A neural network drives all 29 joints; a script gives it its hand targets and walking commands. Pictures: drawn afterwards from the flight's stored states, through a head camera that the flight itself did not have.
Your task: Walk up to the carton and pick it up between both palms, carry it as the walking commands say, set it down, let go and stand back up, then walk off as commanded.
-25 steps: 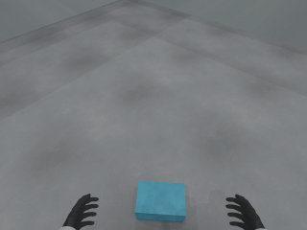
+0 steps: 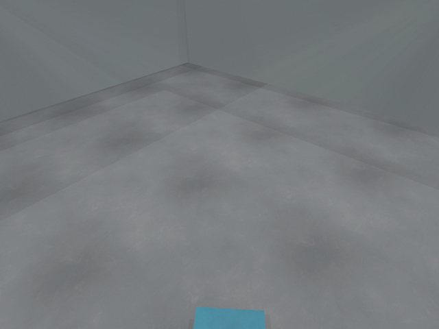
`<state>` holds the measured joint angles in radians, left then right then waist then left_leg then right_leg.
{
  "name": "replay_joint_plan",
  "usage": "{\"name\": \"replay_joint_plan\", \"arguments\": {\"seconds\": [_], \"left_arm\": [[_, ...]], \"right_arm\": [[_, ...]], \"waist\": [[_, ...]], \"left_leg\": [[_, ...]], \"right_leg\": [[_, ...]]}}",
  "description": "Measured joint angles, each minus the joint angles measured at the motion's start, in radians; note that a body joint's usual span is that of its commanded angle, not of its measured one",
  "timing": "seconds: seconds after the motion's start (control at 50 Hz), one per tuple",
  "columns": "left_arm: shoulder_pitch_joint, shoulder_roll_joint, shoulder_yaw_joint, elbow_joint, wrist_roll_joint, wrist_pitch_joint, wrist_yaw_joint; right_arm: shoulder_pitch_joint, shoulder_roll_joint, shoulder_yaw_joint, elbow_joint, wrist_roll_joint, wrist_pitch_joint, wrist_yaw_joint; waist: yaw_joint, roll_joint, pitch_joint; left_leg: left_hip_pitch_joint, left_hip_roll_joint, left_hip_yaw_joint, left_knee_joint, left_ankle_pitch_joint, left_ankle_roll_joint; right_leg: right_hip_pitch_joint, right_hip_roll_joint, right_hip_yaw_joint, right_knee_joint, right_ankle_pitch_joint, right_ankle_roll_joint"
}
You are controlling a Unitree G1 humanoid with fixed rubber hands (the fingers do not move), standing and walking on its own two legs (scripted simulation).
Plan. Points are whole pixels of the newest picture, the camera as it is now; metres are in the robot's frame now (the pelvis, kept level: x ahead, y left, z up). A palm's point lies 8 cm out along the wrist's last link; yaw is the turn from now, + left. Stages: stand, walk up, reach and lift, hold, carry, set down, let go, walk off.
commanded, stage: stand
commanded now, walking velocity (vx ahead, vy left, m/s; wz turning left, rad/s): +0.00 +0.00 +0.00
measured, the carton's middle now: out of the picture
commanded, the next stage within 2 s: walk off in 1.46 s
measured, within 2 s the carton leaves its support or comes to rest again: neither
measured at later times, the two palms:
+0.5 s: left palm out of the picture +0.03 +0.29 -0.11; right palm out of the picture +0.02 -0.29 -0.11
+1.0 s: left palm out of the picture +0.00 +0.31 -0.12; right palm out of the picture +0.01 -0.29 -0.11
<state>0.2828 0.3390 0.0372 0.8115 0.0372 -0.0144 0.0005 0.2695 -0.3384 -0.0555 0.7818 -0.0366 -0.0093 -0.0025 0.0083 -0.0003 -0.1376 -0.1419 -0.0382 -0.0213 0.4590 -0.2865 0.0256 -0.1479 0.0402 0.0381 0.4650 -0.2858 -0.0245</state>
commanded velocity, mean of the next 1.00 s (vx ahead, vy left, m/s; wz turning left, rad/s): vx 0.00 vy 0.00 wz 0.00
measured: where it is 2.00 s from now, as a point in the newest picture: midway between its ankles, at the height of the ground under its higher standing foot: outside the picture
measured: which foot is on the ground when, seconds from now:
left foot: down 0.00-1.00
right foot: down 0.00-1.00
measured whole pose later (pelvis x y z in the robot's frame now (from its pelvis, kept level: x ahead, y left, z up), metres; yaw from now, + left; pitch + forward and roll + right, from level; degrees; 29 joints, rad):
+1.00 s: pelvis -0.05 +0.01 +0.01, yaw -1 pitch -4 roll +0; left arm 0.22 0.35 -0.01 1.10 0.02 -0.03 0.00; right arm 0.20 -0.35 0.00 1.08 0.00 -0.03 0.00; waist 0.01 -0.01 -0.04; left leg -0.14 -0.05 -0.01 0.37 -0.18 0.04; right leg -0.15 0.03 0.07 0.38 -0.17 0.00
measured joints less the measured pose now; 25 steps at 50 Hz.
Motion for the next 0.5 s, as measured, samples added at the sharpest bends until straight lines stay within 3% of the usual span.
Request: {"name": "replay_joint_plan", "arguments": {"seconds": [0.5], "left_arm": [[-0.028, 0.001, -0.033, 0.194, -0.013, -0.019, -0.007]], "right_arm": [[0.005, -0.01, 0.045, 0.218, 0.014, -0.028, 0.002]], "waist": [[-0.003, 0.001, 0.054]], "left_leg": [[-0.004, 0.001, 0.007, -0.057, 0.081, 0.003]], "right_leg": [[-0.006, -0.001, 0.016, -0.059, 0.086, 0.008]]}}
